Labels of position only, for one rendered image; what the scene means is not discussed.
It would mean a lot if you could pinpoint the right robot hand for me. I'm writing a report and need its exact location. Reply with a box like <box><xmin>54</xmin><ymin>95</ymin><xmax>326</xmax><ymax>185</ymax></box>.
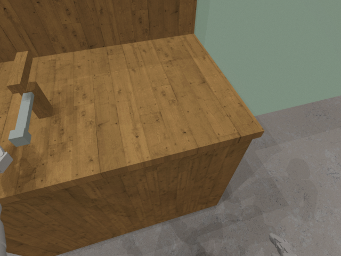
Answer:
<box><xmin>269</xmin><ymin>233</ymin><xmax>297</xmax><ymax>256</ymax></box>

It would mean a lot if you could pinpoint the counter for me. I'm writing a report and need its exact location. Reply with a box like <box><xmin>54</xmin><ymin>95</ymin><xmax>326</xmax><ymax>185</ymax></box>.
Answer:
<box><xmin>0</xmin><ymin>0</ymin><xmax>264</xmax><ymax>256</ymax></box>

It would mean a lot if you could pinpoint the tap lever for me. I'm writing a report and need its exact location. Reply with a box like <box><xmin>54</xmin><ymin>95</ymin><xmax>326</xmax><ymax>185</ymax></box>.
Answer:
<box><xmin>8</xmin><ymin>92</ymin><xmax>34</xmax><ymax>147</ymax></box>

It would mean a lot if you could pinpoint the left robot hand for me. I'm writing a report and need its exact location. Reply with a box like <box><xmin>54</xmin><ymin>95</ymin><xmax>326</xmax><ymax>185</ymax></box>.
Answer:
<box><xmin>0</xmin><ymin>146</ymin><xmax>13</xmax><ymax>173</ymax></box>

